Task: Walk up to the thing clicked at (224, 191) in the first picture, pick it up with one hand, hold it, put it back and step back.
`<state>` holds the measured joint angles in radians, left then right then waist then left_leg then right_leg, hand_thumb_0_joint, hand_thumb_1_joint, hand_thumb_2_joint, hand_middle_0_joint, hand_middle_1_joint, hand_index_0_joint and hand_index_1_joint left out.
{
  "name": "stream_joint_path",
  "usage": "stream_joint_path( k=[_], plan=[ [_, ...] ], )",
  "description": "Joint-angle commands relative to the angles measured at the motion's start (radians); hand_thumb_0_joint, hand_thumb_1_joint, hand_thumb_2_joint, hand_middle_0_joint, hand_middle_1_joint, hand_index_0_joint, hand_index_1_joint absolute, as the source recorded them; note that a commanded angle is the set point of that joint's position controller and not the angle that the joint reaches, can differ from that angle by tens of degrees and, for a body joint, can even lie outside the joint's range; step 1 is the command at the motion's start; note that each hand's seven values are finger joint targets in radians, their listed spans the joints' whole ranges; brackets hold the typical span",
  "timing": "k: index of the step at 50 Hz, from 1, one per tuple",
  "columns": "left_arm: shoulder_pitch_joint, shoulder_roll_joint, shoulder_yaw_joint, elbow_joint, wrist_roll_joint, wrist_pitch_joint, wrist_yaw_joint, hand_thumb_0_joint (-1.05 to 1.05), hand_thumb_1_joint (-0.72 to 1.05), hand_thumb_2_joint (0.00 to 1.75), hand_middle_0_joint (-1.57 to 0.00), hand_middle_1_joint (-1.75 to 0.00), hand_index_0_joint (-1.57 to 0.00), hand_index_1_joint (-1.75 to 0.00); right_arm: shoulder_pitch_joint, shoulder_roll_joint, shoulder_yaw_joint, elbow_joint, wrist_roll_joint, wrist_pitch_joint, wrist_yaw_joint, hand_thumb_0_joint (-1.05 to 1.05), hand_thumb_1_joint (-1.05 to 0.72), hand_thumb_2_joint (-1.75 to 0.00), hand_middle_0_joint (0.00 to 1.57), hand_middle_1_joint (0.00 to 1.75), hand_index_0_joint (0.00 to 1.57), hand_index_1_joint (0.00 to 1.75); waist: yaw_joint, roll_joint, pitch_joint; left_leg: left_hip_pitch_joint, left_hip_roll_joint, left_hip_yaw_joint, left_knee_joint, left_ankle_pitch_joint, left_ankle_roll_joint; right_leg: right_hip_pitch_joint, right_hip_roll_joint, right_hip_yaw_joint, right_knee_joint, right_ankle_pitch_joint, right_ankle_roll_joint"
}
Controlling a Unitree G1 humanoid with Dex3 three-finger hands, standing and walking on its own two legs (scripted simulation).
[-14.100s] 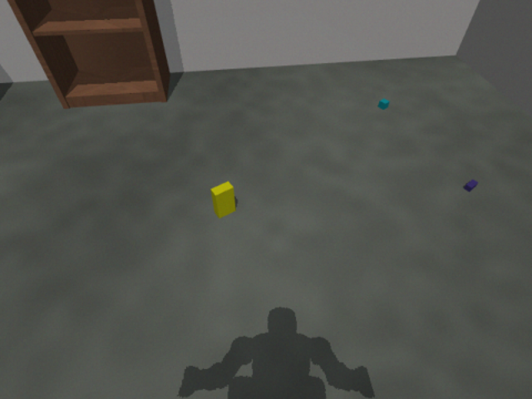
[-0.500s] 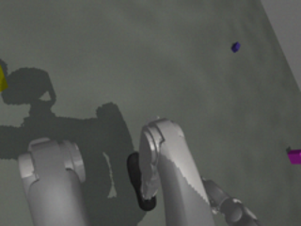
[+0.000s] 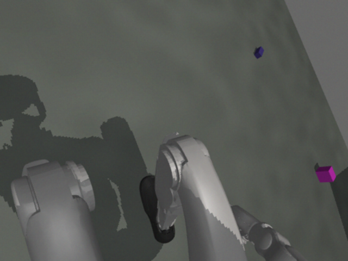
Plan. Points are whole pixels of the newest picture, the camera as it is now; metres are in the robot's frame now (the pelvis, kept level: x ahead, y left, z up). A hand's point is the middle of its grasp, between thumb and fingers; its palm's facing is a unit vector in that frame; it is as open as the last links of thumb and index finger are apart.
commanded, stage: close in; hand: left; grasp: from the side
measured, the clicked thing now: out of the picture +0.49 +0.31 -0.21
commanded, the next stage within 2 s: rest palm in 0.16 s
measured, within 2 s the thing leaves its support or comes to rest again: leaves its support in 2.00 s
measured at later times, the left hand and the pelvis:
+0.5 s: hand out of the picture +0.46 +0.29 -0.16, palm faces +0.47 -0.88 +0.01, open 16.8 cm; pelvis +0.00 +0.00 +0.00, yaw -1 degrees
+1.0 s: hand out of the picture +0.47 +0.30 -0.16, palm faces +0.48 -0.88 +0.01, open 14.4 cm; pelvis +0.00 +0.00 +0.00, yaw -2 degrees
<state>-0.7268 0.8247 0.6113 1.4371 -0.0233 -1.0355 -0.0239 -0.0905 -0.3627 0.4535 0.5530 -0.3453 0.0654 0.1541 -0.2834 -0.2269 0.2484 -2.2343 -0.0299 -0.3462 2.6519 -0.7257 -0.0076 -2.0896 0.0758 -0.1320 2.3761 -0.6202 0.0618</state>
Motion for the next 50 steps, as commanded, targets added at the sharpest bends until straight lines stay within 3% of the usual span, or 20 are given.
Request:
stream_joint_path(
  k=[1,3,5,10,13,17,19,22,26,32,33,35,40,42,50],
  plan=[
    [-0.231,0.180,-0.035,-0.167,0.017,-0.085,0.029,0.00,-0.48,0.08,-0.04,-0.07,-0.04,-0.06,0.056,-0.357,-0.125,-0.001,-0.011,0.020,-0.016,0.00,-0.92,-0.90,0.20,0.30,0.20,0.30,-0.086,0.617,-0.581,0.480,0.082,0.071,-0.385,0.193,-0.043,0.226,0.002,-0.165,-0.098,0.184,-0.062],
    [-0.252,0.157,-0.066,-0.168,0.020,-0.081,0.035,0.00,-0.48,0.09,-0.03,-0.07,-0.04,-0.06,0.062,-0.357,-0.125,0.003,-0.011,0.024,-0.015,0.00,-0.92,-0.90,0.20,0.30,0.20,0.30,-0.105,0.604,-0.576,0.463,0.079,0.069,-0.381,0.181,-0.040,0.234,0.003,-0.171,-0.104,0.183,-0.060],
    [-0.245,0.141,-0.079,-0.157,0.017,-0.073,0.043,0.00,-0.48,0.09,-0.04,-0.07,-0.04,-0.06,0.061,-0.353,-0.123,0.003,-0.008,0.024,-0.014,0.00,-0.92,-0.90,0.20,0.30,0.20,0.30,-0.103,0.585,-0.566,0.451,0.077,0.069,-0.382,0.182,-0.037,0.233,0.002,-0.172,-0.110,0.186,-0.059],
    [-0.251,0.122,-0.076,-0.135,-0.005,-0.075,0.066,0.00,-0.48,0.09,-0.03,-0.07,-0.04,-0.06,0.059,-0.351,-0.116,0.003,-0.003,0.026,-0.011,0.00,-0.91,-0.90,0.20,0.30,0.20,0.30,-0.101,0.531,-0.575,0.437,0.075,0.062,-0.370,0.184,-0.032,0.249,0.005,-0.175,-0.119,0.195,-0.054],
    [-0.262,0.158,-0.071,-0.114,0.007,-0.081,0.080,0.00,-0.48,0.10,-0.03,-0.07,-0.04,-0.07,0.051,-0.344,-0.108,-0.001,-0.002,0.030,-0.011,0.00,-0.91,-0.90,0.20,0.30,0.20,0.30,-0.098,0.524,-0.576,0.409,0.073,0.069,-0.362,0.164,-0.026,0.257,0.011,-0.175,-0.124,0.177,-0.057],
    [-0.267,0.189,-0.052,-0.101,0.028,-0.093,0.104,0.00,-0.36,0.13,-0.05,-0.06,-0.04,-0.06,0.036,-0.345,-0.099,-0.008,-0.010,0.039,-0.010,0.00,-0.89,-0.90,0.20,0.30,0.20,0.30,-0.090,0.557,-0.556,0.430,0.081,0.059,-0.383,0.157,-0.035,0.237,0.009,-0.178,-0.114,0.166,-0.060],
    [-0.274,0.167,-0.064,-0.086,0.029,-0.095,0.113,0.00,-0.32,0.14,-0.04,-0.05,-0.03,-0.05,0.032,-0.343,-0.096,-0.013,-0.015,0.042,-0.009,0.00,-0.89,-0.90,0.20,0.30,0.20,0.30,-0.106,0.548,-0.551,0.430,0.082,0.062,-0.379,0.153,-0.034,0.249,0.011,-0.181,-0.123,0.168,-0.057],
    [-0.306,0.207,-0.064,-0.103,0.034,-0.101,0.120,0.00,-0.32,0.14,-0.04,-0.05,-0.03,-0.05,0.026,-0.343,-0.090,-0.011,-0.016,0.042,-0.010,0.00,-0.90,-0.90,0.20,0.30,0.20,0.30,-0.106,0.550,-0.554,0.399,0.079,0.077,-0.363,0.134,-0.026,0.259,0.015,-0.175,-0.133,0.156,-0.057],
    [-0.299,0.188,-0.078,-0.079,0.040,-0.101,0.125,0.00,-0.28,0.15,-0.03,-0.05,-0.03,-0.05,0.023,-0.345,-0.087,-0.012,-0.017,0.044,-0.009,0.00,-0.89,-0.90,0.20,0.30,0.20,0.30,-0.117,0.544,-0.547,0.414,0.085,0.061,-0.370,0.135,-0.028,0.244,0.014,-0.183,-0.129,0.161,-0.057],
    [-0.296,0.206,-0.065,-0.064,0.033,-0.101,0.131,0.00,-0.24,0.16,-0.04,-0.06,-0.03,-0.06,0.026,-0.352,-0.081,-0.010,-0.017,0.043,-0.011,0.00,-0.89,-0.90,0.20,0.30,0.20,0.30,-0.112,0.537,-0.550,0.422,0.087,0.056,-0.370,0.144,-0.029,0.257,0.015,-0.186,-0.134,0.172,-0.055],
    [-0.298,0.208,-0.069,-0.045,0.035,-0.100,0.133,0.00,-0.25,0.17,-0.04,-0.06,-0.04,-0.06,0.031,-0.352,-0.075,-0.011,-0.019,0.045,-0.010,0.00,-0.89,-0.90,0.20,0.30,0.20,0.30,-0.124,0.543,-0.551,0.424,0.087,0.056,-0.370,0.150,-0.029,0.267,0.016,-0.191,-0.136,0.177,-0.054],
    [-0.290,0.217,-0.066,-0.047,0.038,-0.100,0.136,0.00,-0.20,0.18,-0.04,-0.07,-0.04,-0.06,0.032,-0.353,-0.075,-0.005,-0.019,0.045,-0.013,0.00,-0.89,-0.90,0.20,0.30,0.20,0.30,-0.115,0.550,-0.552,0.436,0.089,0.055,-0.373,0.174,-0.032,0.271,0.015,-0.187,-0.131,0.195,-0.056],
    [-0.319,0.232,-0.067,-0.047,0.044,-0.103,0.142,0.00,-0.17,0.17,-0.04,-0.05,-0.04,-0.05,0.022,-0.354,-0.069,-0.006,-0.022,0.050,-0.014,0.00,-0.89,-0.90,0.20,0.30,0.20,0.30,-0.130,0.559,-0.535,0.429,0.093,0.053,-0.366,0.176,-0.032,0.263,0.015,-0.192,-0.135,0.198,-0.055],
    [-0.317,0.251,-0.052,-0.044,0.038,-0.106,0.147,0.00,-0.07,0.24,-0.20,-0.18,-0.20,-0.17,0.034,-0.358,-0.065,-0.007,-0.023,0.051,-0.015,0.00,-0.89,-0.90,0.20,0.30,0.20,0.30,-0.130,0.547,-0.551,0.419,0.090,0.057,-0.360,0.175,-0.027,0.290,0.018,-0.193,-0.143,0.203,-0.053],
    [-0.316,0.276,-0.050,-0.028,0.044,-0.103,0.135,0.00,0.14,0.37,-0.35,-0.32,-0.35,-0.31,0.029,-0.364,-0.057,-0.008,-0.027,0.060,-0.021,0.00,-0.88,-0.89,0.20,0.30,0.20,0.30,-0.141,0.567,-0.545,0.440,0.098,0.049,-0.366,0.193,-0.031,0.294,0.017,-0.196,-0.140,0.215,-0.053]
  ],
)
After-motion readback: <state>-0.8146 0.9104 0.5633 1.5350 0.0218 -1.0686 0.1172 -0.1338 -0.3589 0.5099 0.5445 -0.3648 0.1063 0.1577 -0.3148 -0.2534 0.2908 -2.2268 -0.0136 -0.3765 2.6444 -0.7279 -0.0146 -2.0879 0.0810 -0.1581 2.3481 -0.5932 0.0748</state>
